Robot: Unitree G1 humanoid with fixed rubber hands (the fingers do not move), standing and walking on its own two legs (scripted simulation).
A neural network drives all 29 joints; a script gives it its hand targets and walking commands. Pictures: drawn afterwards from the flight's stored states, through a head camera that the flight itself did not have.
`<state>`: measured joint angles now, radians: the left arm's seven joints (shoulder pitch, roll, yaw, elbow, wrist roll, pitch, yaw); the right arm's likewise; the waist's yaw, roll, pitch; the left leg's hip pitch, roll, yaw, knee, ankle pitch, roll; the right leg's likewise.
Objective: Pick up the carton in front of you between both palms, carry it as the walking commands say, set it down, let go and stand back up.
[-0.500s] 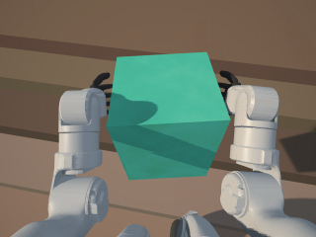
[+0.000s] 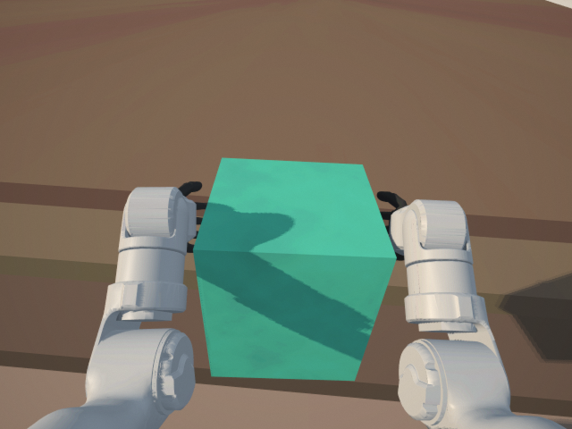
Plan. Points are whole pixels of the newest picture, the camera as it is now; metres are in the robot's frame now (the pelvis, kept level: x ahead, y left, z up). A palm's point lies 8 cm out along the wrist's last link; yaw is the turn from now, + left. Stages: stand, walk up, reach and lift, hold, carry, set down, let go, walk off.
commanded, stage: carry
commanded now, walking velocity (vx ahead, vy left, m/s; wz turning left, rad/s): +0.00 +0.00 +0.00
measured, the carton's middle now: (288, 268) +0.33 +0.00 +0.09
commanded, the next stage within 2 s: none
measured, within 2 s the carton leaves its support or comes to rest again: neither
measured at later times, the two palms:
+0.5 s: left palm (200, 236) +0.35 +0.13 +0.13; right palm (408, 241) +0.35 -0.17 +0.13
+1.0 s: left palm (207, 245) +0.34 +0.12 +0.13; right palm (419, 249) +0.34 -0.18 +0.13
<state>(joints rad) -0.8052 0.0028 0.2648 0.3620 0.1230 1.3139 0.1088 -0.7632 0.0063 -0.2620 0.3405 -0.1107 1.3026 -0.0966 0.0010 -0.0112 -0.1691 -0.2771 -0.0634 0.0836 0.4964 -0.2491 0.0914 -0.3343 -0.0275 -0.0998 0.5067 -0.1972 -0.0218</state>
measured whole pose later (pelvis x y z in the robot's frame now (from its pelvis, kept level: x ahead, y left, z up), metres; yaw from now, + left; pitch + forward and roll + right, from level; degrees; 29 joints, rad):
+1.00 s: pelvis +0.00 -0.03 +0.00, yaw +0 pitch +1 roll +0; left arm -0.66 0.00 0.21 0.23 0.07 1.22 0.12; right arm -0.66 -0.01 -0.18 0.25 -0.06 1.23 -0.12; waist 0.00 0.00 -0.09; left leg -0.28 -0.02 0.07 0.51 -0.25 0.05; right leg -0.32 0.00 -0.13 0.50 -0.20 -0.07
